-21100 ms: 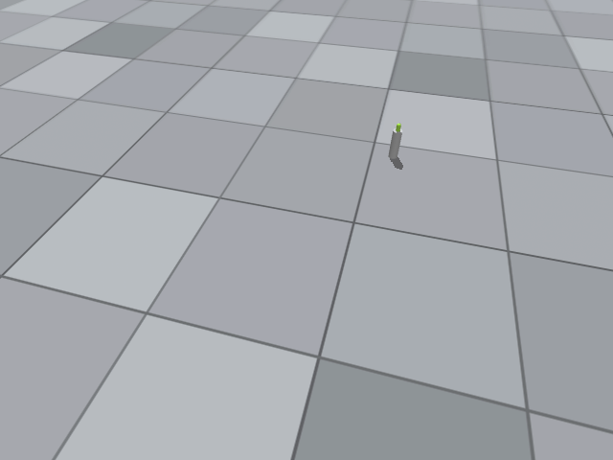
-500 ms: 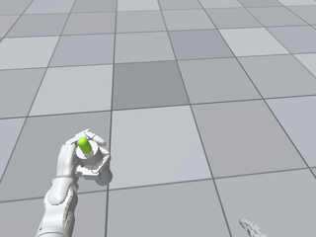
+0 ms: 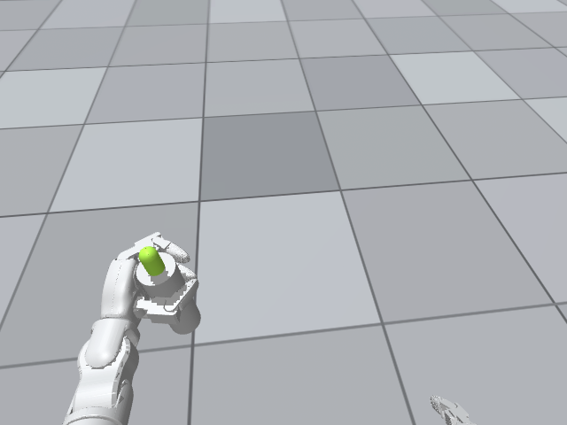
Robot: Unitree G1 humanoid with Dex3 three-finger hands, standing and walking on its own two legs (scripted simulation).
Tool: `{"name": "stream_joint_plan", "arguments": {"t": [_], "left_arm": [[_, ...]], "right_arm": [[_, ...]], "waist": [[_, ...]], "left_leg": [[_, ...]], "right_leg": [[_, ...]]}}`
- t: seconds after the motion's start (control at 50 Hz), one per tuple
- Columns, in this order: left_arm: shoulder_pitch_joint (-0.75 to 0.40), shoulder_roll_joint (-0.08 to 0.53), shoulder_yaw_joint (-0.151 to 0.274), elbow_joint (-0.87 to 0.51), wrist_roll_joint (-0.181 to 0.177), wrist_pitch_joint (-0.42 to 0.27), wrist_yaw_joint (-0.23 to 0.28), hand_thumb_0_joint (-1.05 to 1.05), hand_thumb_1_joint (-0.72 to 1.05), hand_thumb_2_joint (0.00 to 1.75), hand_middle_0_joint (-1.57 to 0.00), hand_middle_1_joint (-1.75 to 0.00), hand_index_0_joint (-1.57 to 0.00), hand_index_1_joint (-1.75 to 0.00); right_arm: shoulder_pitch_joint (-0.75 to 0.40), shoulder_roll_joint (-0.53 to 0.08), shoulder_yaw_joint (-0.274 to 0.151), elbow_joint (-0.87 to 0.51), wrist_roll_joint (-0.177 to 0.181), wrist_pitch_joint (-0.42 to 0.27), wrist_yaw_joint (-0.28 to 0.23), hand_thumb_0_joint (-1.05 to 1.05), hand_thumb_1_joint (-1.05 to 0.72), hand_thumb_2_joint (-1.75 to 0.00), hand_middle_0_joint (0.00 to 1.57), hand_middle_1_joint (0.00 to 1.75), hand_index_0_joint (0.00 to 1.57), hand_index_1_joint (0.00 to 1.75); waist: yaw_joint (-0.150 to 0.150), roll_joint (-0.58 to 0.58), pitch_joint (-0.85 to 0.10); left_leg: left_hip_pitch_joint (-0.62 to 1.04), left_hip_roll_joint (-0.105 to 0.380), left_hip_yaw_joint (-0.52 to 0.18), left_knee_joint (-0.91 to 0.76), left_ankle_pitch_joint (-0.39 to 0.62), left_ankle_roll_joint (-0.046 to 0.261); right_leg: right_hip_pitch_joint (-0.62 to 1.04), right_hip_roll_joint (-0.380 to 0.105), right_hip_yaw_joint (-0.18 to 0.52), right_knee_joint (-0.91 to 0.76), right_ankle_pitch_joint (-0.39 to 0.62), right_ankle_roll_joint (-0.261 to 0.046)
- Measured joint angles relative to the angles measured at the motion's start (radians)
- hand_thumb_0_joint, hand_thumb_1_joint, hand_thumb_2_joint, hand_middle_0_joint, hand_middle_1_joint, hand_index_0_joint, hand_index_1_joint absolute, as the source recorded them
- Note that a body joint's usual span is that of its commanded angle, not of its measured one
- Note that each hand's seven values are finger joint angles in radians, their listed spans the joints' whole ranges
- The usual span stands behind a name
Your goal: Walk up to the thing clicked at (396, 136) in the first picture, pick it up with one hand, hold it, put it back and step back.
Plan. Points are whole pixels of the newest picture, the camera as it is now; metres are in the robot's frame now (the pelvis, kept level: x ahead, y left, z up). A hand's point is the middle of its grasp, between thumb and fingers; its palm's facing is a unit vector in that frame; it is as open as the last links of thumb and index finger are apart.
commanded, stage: crouch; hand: left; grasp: from the side
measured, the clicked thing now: (168, 290) +0.32 +0.18 +0.02
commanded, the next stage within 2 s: lower in 1.70 s
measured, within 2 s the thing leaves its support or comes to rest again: neither
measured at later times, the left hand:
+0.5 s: hand (196, 323) +0.35 +0.17 -0.17, palm faces -0.03 -1.00 -0.01, open 6.8 cm
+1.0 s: hand (210, 346) +0.38 +0.18 -0.38, palm faces +0.00 -1.00 -0.04, open 6.8 cm
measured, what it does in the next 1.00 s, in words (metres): lowers itself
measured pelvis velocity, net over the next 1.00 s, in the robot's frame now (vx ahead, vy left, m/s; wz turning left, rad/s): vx -0.08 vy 0.00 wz -0.08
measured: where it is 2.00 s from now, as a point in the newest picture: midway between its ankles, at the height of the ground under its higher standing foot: outside the picture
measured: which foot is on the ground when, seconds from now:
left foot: down 0.00-1.00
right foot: down 0.00-1.00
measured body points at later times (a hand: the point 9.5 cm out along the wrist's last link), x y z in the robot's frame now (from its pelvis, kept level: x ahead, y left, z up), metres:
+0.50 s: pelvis -0.03 +0.00 -0.15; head +0.11 +0.03 +0.28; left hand +0.35 +0.23 -0.17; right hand +0.08 -0.27 -0.25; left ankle +0.02 +0.12 -0.71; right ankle +0.00 -0.12 -0.71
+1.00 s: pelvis -0.08 +0.00 -0.34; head +0.12 +0.04 +0.06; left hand +0.38 +0.24 -0.38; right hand +0.00 -0.27 -0.45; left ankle +0.02 +0.12 -0.71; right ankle +0.00 -0.12 -0.71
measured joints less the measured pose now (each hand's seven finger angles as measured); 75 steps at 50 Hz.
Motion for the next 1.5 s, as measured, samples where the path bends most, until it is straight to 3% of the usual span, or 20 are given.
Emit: {"name": "stream_joint_plan", "arguments": {"t": [0.1, 0.2, 0.36, 0.48, 0.62, 0.72, 0.94, 1.06, 1.22, 1.34, 1.5], "left_arm": [[-0.032, 0.005, 0.012, 0.081, 0.010, -0.023, -0.010, 0.01, -0.07, 1.17, -0.89, -1.12, -0.93, -1.16], [-0.082, 0.005, 0.042, 0.172, 0.007, -0.094, -0.021, 0.01, -0.07, 1.17, -0.89, -1.12, -0.93, -1.16], [-0.193, 0.045, 0.085, 0.344, 0.009, -0.270, -0.073, 0.01, -0.06, 1.16, -0.89, -1.12, -0.93, -1.15], [-0.266, 0.080, 0.126, 0.409, 0.010, -0.339, -0.090, 0.01, -0.06, 1.16, -0.89, -1.11, -0.93, -1.15], [-0.323, 0.088, 0.179, 0.434, 0.013, -0.352, -0.080, 0.01, -0.06, 1.16, -0.89, -1.11, -0.93, -1.15], [-0.382, 0.113, 0.195, 0.483, 0.031, -0.366, -0.081, 0.01, -0.06, 1.16, -0.89, -1.11, -0.93, -1.15], [-0.535, 0.207, 0.276, 0.614, 0.095, -0.387, -0.080, 0.01, -0.06, 1.16, -0.89, -1.11, -0.93, -1.14], [-0.571, 0.255, 0.317, 0.651, 0.094, -0.367, -0.082, 0.01, -0.06, 1.16, -0.90, -1.11, -0.94, -1.14], [-0.611, 0.313, 0.330, 0.690, 0.090, -0.364, -0.104, 0.01, -0.06, 1.16, -0.90, -1.11, -0.94, -1.14], [-0.619, 0.341, 0.364, 0.688, 0.094, -0.356, -0.114, 0.01, -0.06, 1.16, -0.90, -1.10, -0.94, -1.14], [-0.594, 0.370, 0.373, 0.656, 0.106, -0.351, -0.115, 0.01, -0.06, 1.16, -0.90, -1.10, -0.94, -1.14]], "right_arm": [[-0.014, 0.000, -0.006, 0.000, -0.005, 0.003, 0.014, 0.01, -0.87, -0.90, 0.20, 0.30, 0.20, 0.30], [-0.031, -0.008, -0.012, -0.002, -0.016, -0.011, 0.031, 0.00, -0.86, -0.90, 0.20, 0.30, 0.20, 0.30], [-0.036, -0.032, -0.016, 0.000, -0.043, -0.038, 0.054, 0.00, -0.87, -0.90, 0.20, 0.30, 0.20, 0.30], [-0.046, -0.045, -0.007, 0.000, -0.059, -0.029, 0.066, 0.00, -0.88, -0.90, 0.20, 0.30, 0.20, 0.30], [-0.085, -0.026, 0.006, 0.014, -0.075, -0.010, 0.083, 0.00, -0.89, -0.91, 0.20, 0.30, 0.20, 0.30], [-0.111, -0.009, 0.017, 0.024, -0.086, -0.012, 0.099, 0.00, -0.90, -0.91, 0.20, 0.30, 0.20, 0.30], [-0.134, -0.020, 0.046, 0.032, -0.120, 0.001, 0.122, 0.00, -0.90, -0.91, 0.20, 0.30, 0.20, 0.30], [-0.122, -0.037, 0.063, 0.036, -0.121, 0.019, 0.122, 0.00, -0.90, -0.91, 0.20, 0.30, 0.20, 0.30], [-0.114, -0.055, 0.094, 0.047, -0.133, 0.025, 0.125, 0.00, -0.90, -0.91, 0.20, 0.30, 0.20, 0.30], [-0.122, -0.067, 0.119, 0.037, -0.146, 0.034, 0.130, 0.00, -0.89, -0.90, 0.20, 0.30, 0.20, 0.30], [-0.146, -0.075, 0.141, 0.023, -0.166, 0.048, 0.135, 0.00, -0.89, -0.90, 0.20, 0.30, 0.20, 0.30]], "waist": [[-0.005, -0.006, 0.003], [-0.012, -0.019, 0.008], [-0.048, -0.033, -0.080], [-0.071, -0.023, -0.147], [-0.065, -0.004, -0.157], [-0.068, -0.009, -0.154], [-0.123, -0.035, -0.114], [-0.143, -0.036, -0.076], [-0.163, -0.045, -0.030], [-0.181, -0.060, -0.001], [-0.186, -0.069, 0.035]], "left_leg": [[-0.046, 0.000, 0.000, 0.029, -0.004, 0.000], [-0.168, 0.000, -0.005, 0.116, -0.024, -0.001], [-0.551, 0.004, -0.023, 0.421, -0.121, -0.005], [-0.849, 0.010, -0.037, 0.691, -0.211, -0.002], [-1.092, 0.015, -0.043, 0.901, -0.260, 0.006], [-1.237, 0.014, -0.046, 1.020, -0.270, 0.008], [-1.506, 0.015, -0.078, 1.291, -0.275, 0.002], [-1.590, 0.015, -0.088, 1.386, -0.266, 0.001], [-1.669, 0.016, -0.113, 1.486, -0.267, 0.000], [-1.707, 0.017, -0.136, 1.553, -0.280, -0.001], [-1.737, 0.016, -0.156, 1.602, -0.287, 0.000]], "right_leg": [[-0.049, -0.001, 0.001, 0.035, -0.008, -0.001], [-0.172, -0.002, -0.002, 0.129, -0.032, -0.004], [-0.550, -0.002, -0.012, 0.437, -0.137, -0.005], [-0.842, 0.001, -0.017, 0.702, -0.228, -0.005], [-1.083, 0.003, -0.015, 0.911, -0.277, -0.004], [-1.228, 0.002, -0.014, 1.035, -0.291, -0.004], [-1.488, 0.005, -0.033, 1.305, -0.303, -0.012], [-1.571, 0.007, -0.038, 1.400, -0.295, -0.013], [-1.642, 0.012, -0.057, 1.489, -0.292, -0.013], [-1.669, 0.018, -0.074, 1.540, -0.299, -0.011], [-1.689, 0.022, -0.089, 1.574, -0.302, -0.006]]}}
